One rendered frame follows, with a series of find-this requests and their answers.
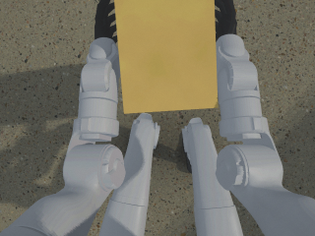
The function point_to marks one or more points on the robot right upper arm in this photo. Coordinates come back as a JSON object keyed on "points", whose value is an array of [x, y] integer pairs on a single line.
{"points": [[254, 174]]}

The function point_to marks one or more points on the right robot thigh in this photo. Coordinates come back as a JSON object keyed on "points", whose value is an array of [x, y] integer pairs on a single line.
{"points": [[214, 211]]}

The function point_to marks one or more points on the right robot hand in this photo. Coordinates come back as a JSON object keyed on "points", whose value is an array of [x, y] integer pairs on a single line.
{"points": [[226, 23]]}

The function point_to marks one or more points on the robot right foot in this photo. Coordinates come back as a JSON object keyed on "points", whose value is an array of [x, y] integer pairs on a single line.
{"points": [[189, 167]]}

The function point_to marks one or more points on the left robot hand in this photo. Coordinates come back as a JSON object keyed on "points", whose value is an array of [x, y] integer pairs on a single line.
{"points": [[102, 24]]}

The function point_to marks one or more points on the robot left upper arm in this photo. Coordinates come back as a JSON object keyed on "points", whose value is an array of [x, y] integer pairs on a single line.
{"points": [[90, 173]]}

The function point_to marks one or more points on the carton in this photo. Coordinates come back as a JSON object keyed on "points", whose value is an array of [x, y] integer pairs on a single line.
{"points": [[167, 54]]}

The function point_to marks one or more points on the robot left forearm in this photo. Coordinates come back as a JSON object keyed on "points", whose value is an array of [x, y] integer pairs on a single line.
{"points": [[98, 96]]}

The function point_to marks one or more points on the robot right forearm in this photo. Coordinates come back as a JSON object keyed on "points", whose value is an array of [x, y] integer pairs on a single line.
{"points": [[241, 118]]}

